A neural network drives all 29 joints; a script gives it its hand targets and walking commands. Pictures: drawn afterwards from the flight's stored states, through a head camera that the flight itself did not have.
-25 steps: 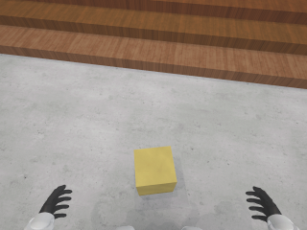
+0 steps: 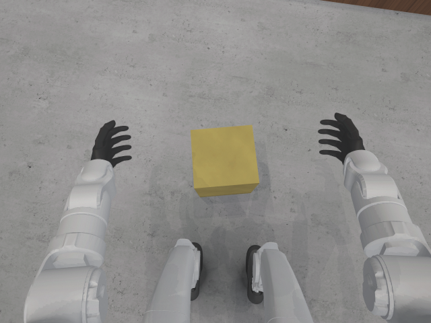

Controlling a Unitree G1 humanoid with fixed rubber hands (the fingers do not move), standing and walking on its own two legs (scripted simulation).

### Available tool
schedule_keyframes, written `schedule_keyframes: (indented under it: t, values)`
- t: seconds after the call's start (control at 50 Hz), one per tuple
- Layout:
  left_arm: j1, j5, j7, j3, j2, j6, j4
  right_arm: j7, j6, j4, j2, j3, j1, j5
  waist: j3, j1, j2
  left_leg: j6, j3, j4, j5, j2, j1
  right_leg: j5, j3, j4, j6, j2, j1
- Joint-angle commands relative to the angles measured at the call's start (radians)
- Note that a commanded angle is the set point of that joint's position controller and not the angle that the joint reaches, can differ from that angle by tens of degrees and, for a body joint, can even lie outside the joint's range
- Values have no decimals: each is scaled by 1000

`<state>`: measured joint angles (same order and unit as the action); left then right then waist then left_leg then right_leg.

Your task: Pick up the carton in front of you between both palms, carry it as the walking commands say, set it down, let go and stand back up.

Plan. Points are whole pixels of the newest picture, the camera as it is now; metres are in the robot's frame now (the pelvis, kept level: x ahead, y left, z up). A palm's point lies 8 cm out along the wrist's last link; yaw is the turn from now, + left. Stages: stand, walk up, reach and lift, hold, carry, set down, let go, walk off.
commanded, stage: reach and lift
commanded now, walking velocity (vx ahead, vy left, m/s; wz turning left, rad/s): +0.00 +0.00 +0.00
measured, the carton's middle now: (223, 164) +0.50 +0.02 -0.56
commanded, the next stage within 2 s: none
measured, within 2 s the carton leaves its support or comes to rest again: neither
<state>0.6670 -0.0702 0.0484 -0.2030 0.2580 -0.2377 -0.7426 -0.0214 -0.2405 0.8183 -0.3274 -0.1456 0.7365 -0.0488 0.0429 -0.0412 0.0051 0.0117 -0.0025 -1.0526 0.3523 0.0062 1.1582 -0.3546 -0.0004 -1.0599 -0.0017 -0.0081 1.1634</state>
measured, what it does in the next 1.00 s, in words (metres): lowers itself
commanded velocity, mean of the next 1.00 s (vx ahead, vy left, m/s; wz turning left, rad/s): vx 0.00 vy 0.00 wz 0.00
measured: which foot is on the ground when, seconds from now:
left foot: down 0.00-1.00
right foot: down 0.00-1.00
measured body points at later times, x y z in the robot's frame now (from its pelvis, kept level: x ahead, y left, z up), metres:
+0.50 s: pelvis +0.00 -0.01 -0.05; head +0.33 -0.01 +0.26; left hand +0.51 +0.21 -0.18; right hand +0.56 -0.17 -0.18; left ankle +0.07 +0.12 -0.65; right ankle +0.07 -0.12 -0.65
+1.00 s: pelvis -0.04 +0.00 -0.26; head +0.32 +0.00 +0.01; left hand +0.49 +0.21 -0.41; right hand +0.53 -0.17 -0.42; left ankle +0.07 +0.13 -0.65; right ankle +0.07 -0.12 -0.65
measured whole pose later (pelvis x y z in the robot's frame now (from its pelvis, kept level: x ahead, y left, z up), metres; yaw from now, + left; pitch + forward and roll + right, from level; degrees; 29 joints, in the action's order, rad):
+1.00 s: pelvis -0.04 +0.00 -0.26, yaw +1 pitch +44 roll +2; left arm 1.31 -0.20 0.15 -0.20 0.29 -0.11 -0.96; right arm 0.09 -0.13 1.07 -0.42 -0.06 1.42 -0.18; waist 0.18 -0.05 0.00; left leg 0.03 0.01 -1.97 0.52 -0.01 2.22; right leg -0.53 -0.03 -1.99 -0.01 0.01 2.23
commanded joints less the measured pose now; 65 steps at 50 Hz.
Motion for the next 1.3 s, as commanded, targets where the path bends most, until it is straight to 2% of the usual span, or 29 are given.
schedule_keyframes:
  t: [0.0, 0.1, 0.2, 0.26, 0.34, 0.44, 0.5, 0.56, 0.62, 0.72, 0.82, 0.94, 1.0, 1.08, 1.14, 1.22, 1.28]
  values:
    - [343, -7, 17, -43, 129, 4, 59, 1, 3, -39, -152, -37, 376, -3, -748, -11, 25, 34, -24, 99, -126, -44, -232, 113, 0, 88, -19, 47, -322]
    - [566, 7, 32, -85, 113, -7, -16, -6, -3, 68, -169, -58, 625, 11, -821, -26, 39, 36, -44, 79, -21, -48, -161, -7, 8, 74, -19, 53, -236]
    - [721, 46, 40, -144, 93, 16, -54, -11, 20, 142, -172, -93, 807, 50, -904, -46, 46, 46, -62, 50, -35, -58, -102, 8, 10, 49, -18, 65, -180]
    - [742, 75, 39, -179, 85, 39, -42, -7, 41, 148, -166, -119, 841, 86, -1016, -49, 60, 47, -67, 41, -116, -66, -108, 106, 8, 35, -20, 74, -215]
    - [694, 106, 25, -211, 57, 82, -6, 0, 77, 119, -126, -149, 811, 126, -1119, -51, 75, 41, -65, 19, -292, -76, -72, 318, -9, -2, -15, 80, -278]
    - [599, 138, 3, -245, -3, 148, -14, 6, 132, 106, -40, -189, 725, 164, -1073, -48, 82, 41, -52, -64, -419, -77, 126, 509, -35, -102, -12, 73, -182]
    - [550, 143, -1, -254, -21, 178, -40, 16, 155, 115, -6, -201, 658, 176, -1045, -36, 85, 46, -43, -148, -449, -75, 263, 575, -48, -192, -15, 66, -79]
    - [537, 132, 3, -246, -17, 196, -56, 31, 170, 113, -5, -194, 621, 169, -1043, -26, 73, 52, -38, -253, -441, -75, 342, 532, -45, -287, -23, 65, 72]
    - [559, 97, 18, -213, 6, 207, -55, 50, 184, 89, -37, -156, 635, 126, -1079, -24, 59, 57, -37, -364, -441, -76, 361, 473, -31, -384, -28, 71, 185]
    - [625, -10, 57, -109, 68, 202, -29, 84, 189, 39, -113, -43, 720, 3, -1239, -24, 68, 56, -40, -542, -433, -73, 349, 430, -6, -571, -34, 73, 221]
    - [743, -94, 92, -40, 132, 174, -6, 105, 163, 25, -175, 39, 845, -93, -1293, -34, 83, 55, -63, -669, -291, -68, 376, 294, 13, -701, -25, 68, 228]
    - [895, -138, 108, -3, 161, 139, -112, 114, 128, 152, -207, 79, 987, -142, -1114, -35, 74, 48, -70, -754, -51, -43, 466, 42, 23, -773, -21, 42, 358]
    - [953, -135, 102, 2, 166, 146, -199, 111, 136, 245, -217, 89, 1033, -149, -996, -33, 63, 43, -64, -797, 10, -32, 515, -31, 12, -807, -19, 30, 434]
    - [1014, -130, 93, 7, 179, 169, -291, 104, 161, 330, -230, 99, 1081, -152, -893, -31, 48, 42, -51, -857, 13, -22, 548, -44, -4, -863, -16, 20, 499]
    - [1053, -139, 89, 19, 194, 189, -325, 99, 180, 352, -241, 115, 1118, -163, -874, -33, 45, 43, -45, -901, -23, -19, 551, -8, -12, -909, -16, 15, 503]
    - [1100, -177, 96, 52, 221, 213, -307, 106, 203, 316, -261, 154, 1170, -197, -984, -33, 54, 41, -47, -956, -122, -23, 492, 92, -12, -967, -18, 14, 425]
    - [1122, -209, 100, 85, 222, 221, -265, 118, 209, 275, -257, 167, 1182, -209, -1038, -17, 76, 40, -49, -980, -151, -32, 490, 141, -5, -996, -19, 14, 377]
